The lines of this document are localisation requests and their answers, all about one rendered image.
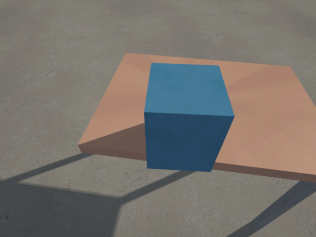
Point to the carton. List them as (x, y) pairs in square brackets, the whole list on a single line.
[(187, 116)]

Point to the table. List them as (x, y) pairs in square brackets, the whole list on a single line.
[(272, 134)]

